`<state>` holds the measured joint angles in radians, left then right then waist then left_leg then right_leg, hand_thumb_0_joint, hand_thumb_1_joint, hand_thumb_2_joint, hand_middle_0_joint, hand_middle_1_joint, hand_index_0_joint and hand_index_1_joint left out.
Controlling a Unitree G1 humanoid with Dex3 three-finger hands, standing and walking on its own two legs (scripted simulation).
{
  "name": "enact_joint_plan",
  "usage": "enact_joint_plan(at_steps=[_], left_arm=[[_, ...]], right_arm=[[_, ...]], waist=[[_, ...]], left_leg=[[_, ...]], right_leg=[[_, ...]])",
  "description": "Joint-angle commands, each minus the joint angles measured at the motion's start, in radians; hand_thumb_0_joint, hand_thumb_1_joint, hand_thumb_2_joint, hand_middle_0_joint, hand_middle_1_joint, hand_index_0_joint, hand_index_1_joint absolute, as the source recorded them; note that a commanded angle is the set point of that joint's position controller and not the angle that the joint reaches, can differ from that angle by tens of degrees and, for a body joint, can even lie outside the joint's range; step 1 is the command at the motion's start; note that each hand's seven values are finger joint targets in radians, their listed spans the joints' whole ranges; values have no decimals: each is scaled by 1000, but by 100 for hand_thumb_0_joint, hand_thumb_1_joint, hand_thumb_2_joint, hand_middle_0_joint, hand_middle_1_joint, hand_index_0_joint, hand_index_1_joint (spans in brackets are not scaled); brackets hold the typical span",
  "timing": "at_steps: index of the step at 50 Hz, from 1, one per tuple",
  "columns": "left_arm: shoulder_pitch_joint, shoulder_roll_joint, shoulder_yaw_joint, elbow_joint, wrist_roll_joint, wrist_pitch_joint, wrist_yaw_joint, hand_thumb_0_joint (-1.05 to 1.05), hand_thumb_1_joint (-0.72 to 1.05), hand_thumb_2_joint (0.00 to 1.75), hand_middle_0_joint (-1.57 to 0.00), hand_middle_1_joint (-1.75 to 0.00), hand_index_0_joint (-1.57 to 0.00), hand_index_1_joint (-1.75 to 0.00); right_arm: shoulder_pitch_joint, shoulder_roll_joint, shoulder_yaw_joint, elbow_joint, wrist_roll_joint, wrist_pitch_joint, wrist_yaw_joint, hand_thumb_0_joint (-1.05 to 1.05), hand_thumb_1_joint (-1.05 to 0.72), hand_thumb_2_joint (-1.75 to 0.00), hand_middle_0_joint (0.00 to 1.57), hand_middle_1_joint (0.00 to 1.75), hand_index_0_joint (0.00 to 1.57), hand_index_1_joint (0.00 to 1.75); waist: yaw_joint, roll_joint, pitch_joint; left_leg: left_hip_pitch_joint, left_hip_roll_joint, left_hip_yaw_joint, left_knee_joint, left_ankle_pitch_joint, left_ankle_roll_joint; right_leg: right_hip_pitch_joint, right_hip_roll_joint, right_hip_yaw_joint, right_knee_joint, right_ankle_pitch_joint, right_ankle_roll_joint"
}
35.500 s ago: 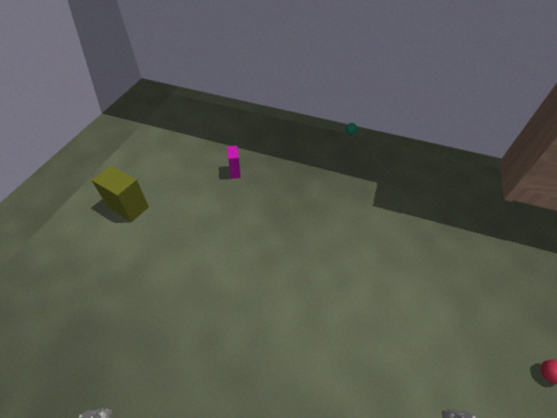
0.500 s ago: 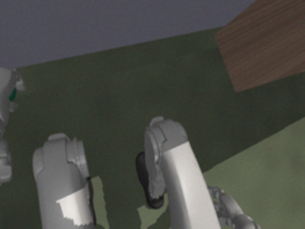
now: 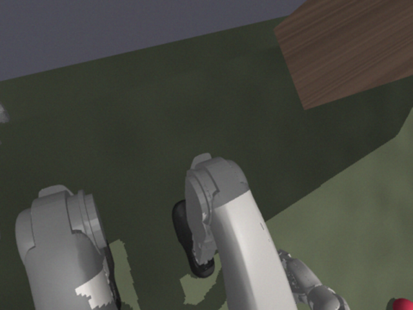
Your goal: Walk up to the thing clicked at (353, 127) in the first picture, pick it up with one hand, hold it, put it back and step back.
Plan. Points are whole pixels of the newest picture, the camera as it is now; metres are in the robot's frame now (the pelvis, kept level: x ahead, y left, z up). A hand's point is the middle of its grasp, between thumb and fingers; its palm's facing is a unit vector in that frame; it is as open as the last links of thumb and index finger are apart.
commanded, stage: rest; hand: left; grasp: from above
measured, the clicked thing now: out of the picture +0.44 +0.32 -0.24
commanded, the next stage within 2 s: open in 0.86 s
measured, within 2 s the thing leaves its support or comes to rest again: rests again in 0.86 s
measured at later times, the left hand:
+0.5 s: hand out of the picture +0.42 +0.31 -0.25, palm faces -0.47 -0.16 -0.87, open 6.4 cm
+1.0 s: hand out of the picture +0.42 +0.30 -0.26, palm faces -0.45 -0.16 -0.88, open 6.8 cm
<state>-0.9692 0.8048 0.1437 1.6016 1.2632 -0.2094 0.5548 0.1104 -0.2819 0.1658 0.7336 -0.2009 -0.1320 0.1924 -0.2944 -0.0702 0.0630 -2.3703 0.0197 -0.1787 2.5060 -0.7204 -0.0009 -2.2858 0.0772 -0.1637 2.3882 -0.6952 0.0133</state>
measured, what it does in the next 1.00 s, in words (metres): stands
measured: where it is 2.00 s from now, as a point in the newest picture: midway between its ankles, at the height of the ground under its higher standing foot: (153, 268)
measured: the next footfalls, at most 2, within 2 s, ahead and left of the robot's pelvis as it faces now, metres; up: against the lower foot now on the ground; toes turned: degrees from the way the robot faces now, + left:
none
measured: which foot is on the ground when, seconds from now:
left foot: down 0.00-1.00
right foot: down 0.00-1.00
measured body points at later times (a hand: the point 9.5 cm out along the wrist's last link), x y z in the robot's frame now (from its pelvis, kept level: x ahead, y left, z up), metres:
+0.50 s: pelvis +0.00 +0.00 -0.01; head +0.27 +0.11 +0.34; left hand +0.44 +0.31 -0.20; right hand +0.06 -0.26 -0.08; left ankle +0.06 +0.13 -0.27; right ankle +0.10 -0.11 -0.27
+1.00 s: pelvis -0.01 +0.00 -0.01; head +0.27 +0.12 +0.33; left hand +0.44 +0.31 -0.21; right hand +0.06 -0.25 -0.07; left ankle +0.06 +0.13 -0.27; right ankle +0.10 -0.11 -0.27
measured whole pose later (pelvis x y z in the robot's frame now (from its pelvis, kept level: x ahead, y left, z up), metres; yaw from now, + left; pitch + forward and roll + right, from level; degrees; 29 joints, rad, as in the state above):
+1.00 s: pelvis -0.01 +0.00 -0.01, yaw -3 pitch +28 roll -13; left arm -1.02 0.94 0.12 1.76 1.25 -0.20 0.66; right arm 0.07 -0.33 0.28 0.68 -0.23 -0.25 0.27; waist -0.35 -0.14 0.15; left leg -2.35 0.03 -0.23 2.55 -0.72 0.01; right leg -2.25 0.10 -0.21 2.38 -0.66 0.03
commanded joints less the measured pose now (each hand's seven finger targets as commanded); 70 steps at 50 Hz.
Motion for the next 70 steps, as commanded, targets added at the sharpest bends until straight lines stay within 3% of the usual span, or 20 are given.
enact_joint_plan(at_steps=[1, 3, 12, 14, 21, 25, 32, 34, 36, 38, 40, 42, 43, 44, 48, 53, 56, 60, 61, 70], left_arm=[[-291, 258, -4, -90, 6, -7, 71, 0, 68, 70, -98, -75, -102, -70], [-286, 289, 24, -108, 1, -8, 90, 0, 67, 71, -97, -76, -101, -71], [-314, 264, -32, -8, 5, 5, 104, 0, 71, 70, -98, -79, -103, -73], [-309, 291, -15, -18, -4, 3, 112, 0, 70, 70, -98, -77, -103, -72], [-317, 324, 1, 23, 7, -1, 113, 0, 71, 67, -98, -78, -103, -72], [-329, 305, -32, -4, -5, -10, 112, 0, 69, 66, -97, -77, -102, -71], [-280, 339, -8, -30, -18, -10, 140, 0, 65, 65, -93, -77, -99, -71], [-297, 333, -27, 5, -10, -5, 142, 0, 63, 64, -91, -77, -96, -71], [-300, 346, -17, -15, -19, -2, 150, 0, 59, 64, -89, -76, -94, -71], [-293, 338, -31, 37, -19, 6, 151, 0, 61, 64, -90, -76, -95, -71], [-292, 366, -14, 30, -19, 6, 157, 0, 59, 66, -90, -75, -95, -70], [-299, 330, -50, 53, -21, 12, 148, 0, 59, 61, -89, -76, -94, -70], [-300, 387, -4, 35, -25, 7, 155, 0, 60, 60, -89, -75, -94, -69], [-293, 367, -23, 30, -25, 9, 151, 0, 58, 60, -88, -74, -94, -68], [-300, 376, -22, 54, -29, 3, 149, 0, 57, 59, -86, -75, -92, -69], [-299, 421, 10, 28, -17, -2, 139, 0, 17, 52, -48, -71, -53, -66], [-287, 417, 12, 41, -6, -4, 140, 0, -7, 61, -41, -76, -44, -72], [-286, 317, -67, 48, -24, -11, 119, 0, -17, 68, -34, -82, -37, -78], [-264, 370, -28, 62, -29, -7, 121, 0, -18, 68, -32, -83, -35, -80], [-284, 369, -38, 41, -34, -28, 101, 0, -38, 85, -17, -95, -19, -93]], right_arm=[[209, -287, -68, 8, -6, -19, 1, 0, -90, -90, 20, 30, 20, 30], [200, -300, -66, 7, -3, -22, 0, 0, -90, -90, 20, 30, 20, 30], [195, -313, -46, 2, -17, -53, 20, 0, -90, -90, 20, 30, 20, 30], [184, -316, -41, 0, -13, -55, 19, 0, -90, -90, 20, 30, 20, 30], [186, -338, -30, -14, -29, -79, 34, 0, -91, -90, 20, 30, 20, 30], [162, -339, -15, -30, -26, -95, 40, 0, -91, -90, 20, 30, 20, 30], [169, -340, -4, -14, -28, -101, 53, 0, -91, -90, 20, 30, 20, 30], [167, -346, -1, -15, -31, -106, 60, 0, -91, -90, 20, 30, 20, 30], [163, -350, 2, -7, -27, -103, 60, 0, -91, -90, 20, 30, 20, 30], [161, -356, 9, -21, -31, -112, 66, 0, -91, -90, 20, 30, 20, 30], [147, -357, 11, -26, -27, -113, 65, 0, -91, -90, 20, 30, 20, 30], [158, -354, 19, -17, -30, -120, 71, 0, -91, -90, 20, 30, 20, 30], [153, -373, 14, -30, -33, -124, 69, 0, -91, -90, 20, 30, 20, 30], [143, -368, 18, -39, -24, -122, 65, 0, -91, -90, 20, 30, 20, 30], [137, -372, 23, -42, -26, -127, 64, 0, -91, -90, 20, 30, 20, 30], [153, -386, 15, -38, -30, -125, 61, 0, -90, -90, 20, 30, 20, 30], [158, -381, 18, -37, -32, -117, 61, 0, -89, -90, 20, 30, 20, 30], [129, -360, 28, -59, -36, -118, 65, 0, -89, -90, 20, 30, 20, 30], [156, -378, 20, -36, -41, -115, 63, 0, -89, -90, 20, 30, 20, 30], [166, -376, 28, -45, -33, -107, 60, 0, -89, -90, 20, 30, 20, 30]], waist=[[-31, 427, -687], [-7, 435, -720], [-62, 419, -638], [-42, 440, -657], [-83, 443, -601], [-74, 454, -606], [-51, 468, -662], [-84, 466, -626], [-66, 459, -643], [-87, 440, -594], [-75, 448, -603], [-91, 454, -578], [-91, 430, -584], [-70, 435, -588], [-88, 428, -563], [-89, 481, -580], [-96, 448, -558], [-99, 451, -543], [-101, 447, -559], [-107, 422, -539]], left_leg=[[521, 5, 75, -223, 256, 22], [531, 5, 70, -233, 262, 20], [509, 13, 57, -217, 217, 22], [510, 12, 54, -228, 218, 19], [506, 19, 40, -212, 228, 14], [508, 18, 41, -215, 209, 14], [541, 25, 36, -215, 281, 10], [535, 29, 31, -200, 280, 11], [530, 29, 29, -203, 287, 12], [509, 29, 30, -194, 264, 16], [510, 31, 27, -202, 257, 15], [504, 31, 26, -200, 238, 15], [490, 31, 21, -204, 224, 18], [490, 29, 22, -215, 214, 18], [472, 34, 12, -214, 185, 16], [531, 36, -2, -225, 224, 4], [490, 34, 11, -211, 231, 11], [480, 33, 8, -221, 205, 12], [505, 35, 7, -218, 226, 12], [492, 37, -1, -215, 218, 14]], right_leg=[[375, 30, -64, -201, 306, -45], [383, 32, -67, -207, 308, -46], [357, 38, -80, -206, 278, -41], [370, 36, -81, -205, 275, -45], [363, 36, -95, -189, 288, -41], [373, 38, -94, -203, 270, -43], [445, 50, -99, -204, 343, -36], [424, 49, -102, -193, 351, -35], [432, 53, -102, -200, 357, -35], [416, 51, -102, -200, 339, -33], [427, 56, -99, -204, 332, -36], [415, 55, -100, -199, 315, -37], [422, 53, -107, -208, 300, -34], [413, 54, -104, -213, 286, -38], [404, 54, -108, -204, 260, -39], [402, 46, -118, -190, 287, -40], [417, 52, -112, -204, 301, -36], [402, 57, -112, -214, 278, -39], [423, 56, -115, -215, 299, -36], [413, 53, -116, -215, 293, -34]])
